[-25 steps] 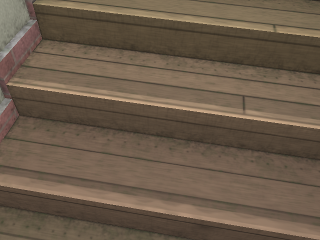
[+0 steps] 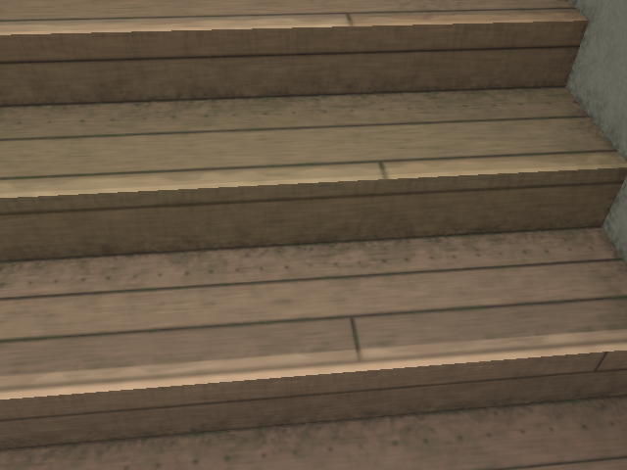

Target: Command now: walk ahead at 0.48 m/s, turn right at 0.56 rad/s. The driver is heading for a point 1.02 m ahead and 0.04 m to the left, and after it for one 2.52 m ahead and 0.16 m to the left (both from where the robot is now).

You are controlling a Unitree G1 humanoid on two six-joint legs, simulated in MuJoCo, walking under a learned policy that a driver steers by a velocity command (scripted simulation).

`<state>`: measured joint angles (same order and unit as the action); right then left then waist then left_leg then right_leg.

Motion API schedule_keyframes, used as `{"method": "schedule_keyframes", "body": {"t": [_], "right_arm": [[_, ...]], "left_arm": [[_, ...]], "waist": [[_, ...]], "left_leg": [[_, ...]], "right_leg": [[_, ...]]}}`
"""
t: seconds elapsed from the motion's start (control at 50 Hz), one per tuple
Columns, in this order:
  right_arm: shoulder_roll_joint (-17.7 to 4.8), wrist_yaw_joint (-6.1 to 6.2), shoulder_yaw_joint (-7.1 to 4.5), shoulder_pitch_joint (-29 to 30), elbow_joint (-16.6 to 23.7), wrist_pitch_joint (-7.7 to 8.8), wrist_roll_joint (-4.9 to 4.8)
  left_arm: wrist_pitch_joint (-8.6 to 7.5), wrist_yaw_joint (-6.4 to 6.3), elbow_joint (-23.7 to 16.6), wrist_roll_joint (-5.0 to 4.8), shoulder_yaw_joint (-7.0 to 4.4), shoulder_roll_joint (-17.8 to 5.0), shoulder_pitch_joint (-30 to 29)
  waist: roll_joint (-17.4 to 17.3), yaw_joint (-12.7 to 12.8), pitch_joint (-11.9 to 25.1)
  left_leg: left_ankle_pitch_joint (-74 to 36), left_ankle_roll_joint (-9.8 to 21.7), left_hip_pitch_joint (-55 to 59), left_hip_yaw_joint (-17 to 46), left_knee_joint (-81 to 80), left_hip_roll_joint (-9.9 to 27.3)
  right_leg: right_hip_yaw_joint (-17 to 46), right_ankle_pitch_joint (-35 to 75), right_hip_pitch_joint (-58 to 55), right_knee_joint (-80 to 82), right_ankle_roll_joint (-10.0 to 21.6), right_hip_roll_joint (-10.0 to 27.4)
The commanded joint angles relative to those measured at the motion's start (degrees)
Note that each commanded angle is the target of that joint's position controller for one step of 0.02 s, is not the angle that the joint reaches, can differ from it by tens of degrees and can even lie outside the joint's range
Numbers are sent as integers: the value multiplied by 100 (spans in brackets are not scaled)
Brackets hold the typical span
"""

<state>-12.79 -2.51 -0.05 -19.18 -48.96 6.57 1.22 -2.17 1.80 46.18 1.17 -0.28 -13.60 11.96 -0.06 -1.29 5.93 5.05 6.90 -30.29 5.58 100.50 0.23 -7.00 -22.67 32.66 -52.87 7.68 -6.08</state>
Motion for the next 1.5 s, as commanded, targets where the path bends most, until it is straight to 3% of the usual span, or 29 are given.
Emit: {"method": "schedule_keyframes", "body": {"t": [0.02, 0.1, 0.16, 0.28, 0.34, 0.38, 0.4, 0.42, 0.44, 0.48, 0.52, 0.56, 0.62, 0.72, 0.8, 0.84, 0.88, 0.92, 0.96, 0.98, 1.0, 1.04, 1.08, 1.16, 1.24, 1.3, 1.4, 1.44, 1.5], "right_arm": [[678, -158, 304, 458, 1111, 134, 33], [521, -41, 498, 633, 1291, 59, 40], [848, 116, 628, 1348, 1539, -20, 54], [913, 167, 873, 3764, 2636, 137, 78], [277, 138, 422, 2400, 2153, 203, -62], [-653, 137, 7, 908, 1775, 145, -185], [-1091, 91, -155, -554, 1287, 87, -24], [-1337, 167, -295, -1395, 659, -22, 225], [-903, 391, -258, -1515, 356, -134, 351], [634, 346, 113, -644, -152, -213, 100], [1265, 191, 298, -233, -553, -121, 135], [1093, 39, 252, -231, -740, -129, 115], [565, -2, 223, 70, -601, -222, -26], [235, 173, 193, -1545, -855, -157, -45], [269, 426, 80, -2818, -1094, -373, -48], [419, 557, 73, -2690, -1011, -522, -108], [385, 635, -14, -2300, -871, -626, -307], [92, 437, 33, -2238, -956, -376, -132], [-875, 371, -217, -1202, -694, -244, -16], [-465, 315, -219, -1069, -332, -135, -129], [175, 175, -114, -1099, -231, 30, -47], [620, -59, -151, -335, 255, -9, -173], [632, 17, -94, 246, 669, -187, -174], [1141, 74, 179, -60, 671, -412, -415], [682, 249, 159, 489, 899, -624, -172], [654, 388, 229, 1374, 1337, -655, -167], [409, 99, 354, 2734, 2219, -604, -233], [648, -124, 478, 3399, 2480, -588, -336], [-52, -166, 62, 1823, 2121, -420, -206]], "left_arm": [[-24, 118, 506, 51, 169, 617, 595], [-60, 163, 357, 29, 186, 399, 157], [-94, 83, 698, 151, 181, 161, 1082], [173, -464, 1031, -147, 27, -18, 2417], [75, -471, 969, -30, -7, -213, 2024], [-73, -432, 925, 4, -144, -768, 1533], [-208, -386, 707, 129, -141, -656, 1227], [-355, -122, 606, -71, -77, 125, 1353], [-544, 175, 627, 40, -37, 306, 1222], [-507, 393, -267, -136, 82, 502, -81], [-361, 320, -410, -98, 231, 800, 138], [-283, 227, -343, -277, 376, 1029, 593], [-262, 145, -722, -28, 563, 952, 181], [-288, -99, -871, -42, 472, 722, -853], [-527, 53, -1566, -175, 627, 1023, -2707], [-603, 159, -1909, -193, 739, 1203, -3033], [-568, 242, -2324, -78, 889, 1341, -3836], [-649, 121, -2153, -251, 490, 647, -2581], [-579, -96, -1517, -234, -75, -554, 252], [-559, -112, -1160, 67, -268, -1043, 1134], [-434, -162, -868, 242, -344, -1415, 1607], [-232, -225, -450, -17, -158, -473, 609], [-252, -172, 317, 125, 79, 559, 313], [-227, 0, 948, 187, 63, 832, 421], [-216, -100, 733, 355, 108, 391, 81], [-136, -257, 941, 162, 57, -21, 1051], [-46, -583, 785, 124, -147, -549, 1759], [100, -692, 898, -113, -271, -673, 1907], [74, -643, 800, -145, -302, -1343, 1501]], "waist": [[-204, -420, -769], [-243, -741, -890], [698, -246, -743], [611, 670, -654], [1312, -199, 525], [1884, -1088, 1037], [821, -1516, 1852], [-2176, -1210, 2328], [-2446, -1129, 2007], [-311, -344, -409], [310, 372, -854], [269, 672, -1064], [265, 881, -1075], [-596, -107, -519], [-563, -847, -903], [-605, -693, -1103], [-681, -683, -1408], [-1676, 118, -462], [-2227, 1732, 1114], [-60, 1642, 2180], [2099, 1424, 2838], [1166, 670, 1021], [315, 80, -479], [252, -500, -864], [269, -551, -982], [246, -128, -1295], [250, 334, -1180], [448, 454, -1225], [1414, -591, 81]], "left_leg": [[255, 364, -3192, 84, 2915, 119], [-738, -72, -3231, -579, 1131, 490], [-612, -414, -4425, -1003, 2846, 397], [626, -728, -4545, -1237, -658, 634], [1706, -209, -565, -2039, -2496, -332], [2286, 119, 381, -950, -4107, -321], [2082, 610, 2343, 856, -4632, 502], [2489, 1539, 4141, 4085, -7367, 1632], [2350, 1707, 4049, 6038, -8658, 2045], [2959, 896, 1765, 3654, -7999, 1810], [1929, 450, 685, 1854, -7710, 1284], [1012, 284, 550, 685, -7944, 951], [1022, 302, -208, -87, -8195, 616], [290, 809, 1469, 866, -8186, 911], [544, 817, 4398, 2154, -8266, 1568], [441, 701, 3995, 2052, -8547, 1582], [-224, 713, 1748, 1422, -10082, 1538], [-4953, 537, 1315, 661, -9434, 1184], [-8371, 167, 2104, 422, -6721, 963], [-6325, -33, 380, 291, -4722, 257], [-80, -77, -419, 785, -2642, -514], [240, -116, -1547, 804, 314, -321], [-3, 227, -2092, 346, 1189, 95], [-166, 532, -3456, 597, 2009, 104], [-816, -174, -3750, -6, 1952, -38], [-198, -359, -5152, -73, 2327, 159], [193, -427, -5302, -943, 208, 786], [1130, -205, -4095, -1148, -1569, 1066], [1666, 466, -582, -2265, -2681, -421]], "right_leg": [[2973, 149, -1063, 3147, 240, 1080], [1573, 836, 373, 3090, -144, 614], [2541, 677, -148, 3187, 235, 863], [3542, 1553, -2117, 4727, 587, 1678], [2052, 8406, -2466, 4068, 457, 1522], [1894, 10893, -3685, 2292, 397, 1605], [1937, 10187, -2598, 685, 493, 1448], [1925, 4329, -350, -1797, 141, 9], [2894, 1616, 706, -4416, -4, -674], [2549, 1369, 1922, -5700, 271, -147], [2237, 1441, 2124, -6388, 449, 138], [2034, 1247, 2694, -6700, 468, 235], [1047, 2109, 2838, -5284, -8, 829], [378, 2642, 3698, -5130, -695, 1279], [541, 1084, 6672, -5444, -966, 1536], [681, 938, 6390, -5062, -1012, 1627], [119, 43, 3306, -2614, -868, 1549], [-807, -41, -276, -1889, -505, 546], [940, -162, -2206, -891, 97, 795], [3460, -1202, -4060, 463, 670, 2040], [6293, -1525, -4707, 3088, 1132, 3102], [5586, -1726, -2739, 3587, 578, 3159], [2989, -599, -1090, 2983, 96, 2875], [735, 899, -1170, 3092, -507, 2397], [-188, 807, -438, 3541, -200, 2350], [-37, 1001, -1676, 3677, -216, 2627], [-457, 672, -2891, 4615, -186, 2594], [-645, 1548, -3054, 5403, -126, 2660], [-1032, 11443, -3443, 3028, 3, 2603]]}}
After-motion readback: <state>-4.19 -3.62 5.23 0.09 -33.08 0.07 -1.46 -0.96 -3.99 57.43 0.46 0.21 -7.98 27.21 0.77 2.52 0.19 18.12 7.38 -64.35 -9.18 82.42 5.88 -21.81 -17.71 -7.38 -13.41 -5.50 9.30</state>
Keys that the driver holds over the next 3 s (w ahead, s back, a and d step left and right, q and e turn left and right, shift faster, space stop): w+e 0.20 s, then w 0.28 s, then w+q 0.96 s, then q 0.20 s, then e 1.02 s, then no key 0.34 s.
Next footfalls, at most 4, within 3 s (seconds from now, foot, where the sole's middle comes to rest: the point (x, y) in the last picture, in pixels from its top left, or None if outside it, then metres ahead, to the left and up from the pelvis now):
0.38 left None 0.42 0.08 -0.55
0.96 right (433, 305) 0.74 -0.22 -0.39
1.52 left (266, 142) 1.04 0.10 -0.23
2.26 right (335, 7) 1.34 -0.05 -0.07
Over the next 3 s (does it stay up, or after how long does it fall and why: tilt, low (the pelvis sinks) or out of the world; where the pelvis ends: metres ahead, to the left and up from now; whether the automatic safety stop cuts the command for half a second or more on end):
stays up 1.33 0.09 0.70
